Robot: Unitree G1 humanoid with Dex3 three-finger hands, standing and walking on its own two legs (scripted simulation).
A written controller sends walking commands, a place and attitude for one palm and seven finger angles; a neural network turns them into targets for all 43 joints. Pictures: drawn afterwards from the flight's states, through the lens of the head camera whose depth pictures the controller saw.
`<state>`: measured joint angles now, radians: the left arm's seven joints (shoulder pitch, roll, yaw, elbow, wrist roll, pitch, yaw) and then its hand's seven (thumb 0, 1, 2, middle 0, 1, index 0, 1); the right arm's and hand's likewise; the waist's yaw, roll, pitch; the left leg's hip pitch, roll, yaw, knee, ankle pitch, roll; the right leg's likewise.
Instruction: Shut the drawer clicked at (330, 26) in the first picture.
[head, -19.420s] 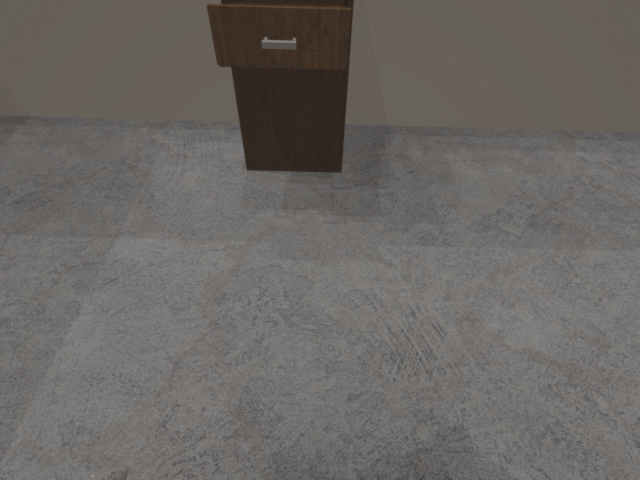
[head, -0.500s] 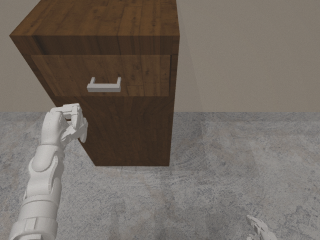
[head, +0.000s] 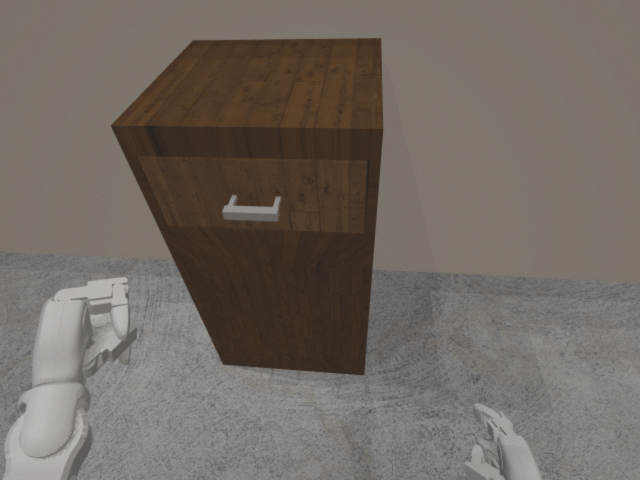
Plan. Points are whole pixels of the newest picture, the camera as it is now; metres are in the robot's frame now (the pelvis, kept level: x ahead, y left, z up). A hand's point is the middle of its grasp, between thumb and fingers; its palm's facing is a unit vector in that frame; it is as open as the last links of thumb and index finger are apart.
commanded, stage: draw the hand back to the body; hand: left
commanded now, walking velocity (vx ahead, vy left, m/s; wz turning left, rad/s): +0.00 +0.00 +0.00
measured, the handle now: (253, 206) +0.60 +0.21 -0.02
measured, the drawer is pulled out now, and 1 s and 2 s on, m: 0.00 0.00 0.00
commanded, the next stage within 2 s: step back with the hand held close in 0.36 s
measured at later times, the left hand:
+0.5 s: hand (74, 375) +0.16 +0.24 +0.16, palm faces +0.41 -0.82 -0.39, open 3.3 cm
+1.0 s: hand (33, 408) +0.13 +0.26 +0.15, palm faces +0.34 -0.79 -0.52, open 3.3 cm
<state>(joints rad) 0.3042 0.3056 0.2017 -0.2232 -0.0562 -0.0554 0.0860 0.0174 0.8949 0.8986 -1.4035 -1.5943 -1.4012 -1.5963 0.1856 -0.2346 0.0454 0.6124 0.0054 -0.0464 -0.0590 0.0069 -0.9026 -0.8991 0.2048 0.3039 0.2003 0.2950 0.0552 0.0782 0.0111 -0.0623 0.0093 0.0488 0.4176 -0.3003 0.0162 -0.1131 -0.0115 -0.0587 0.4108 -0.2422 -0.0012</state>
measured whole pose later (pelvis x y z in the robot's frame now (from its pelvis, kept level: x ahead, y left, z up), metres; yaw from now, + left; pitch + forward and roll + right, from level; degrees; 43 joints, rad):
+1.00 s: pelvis -0.06 +0.03 -0.01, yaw -1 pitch +0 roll +0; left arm 0.60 0.38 0.37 -0.53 -0.01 -0.21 0.11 0.02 0.89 0.90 -1.41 -1.59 -1.40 -1.60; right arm 0.19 -0.23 -0.01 0.55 0.00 -0.03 -0.08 0.01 -0.90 -0.90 0.20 0.30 0.20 0.29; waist 0.02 0.02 0.04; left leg -0.26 -0.03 0.09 0.51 -0.25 0.06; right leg -0.32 -0.06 -0.01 0.50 -0.18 0.04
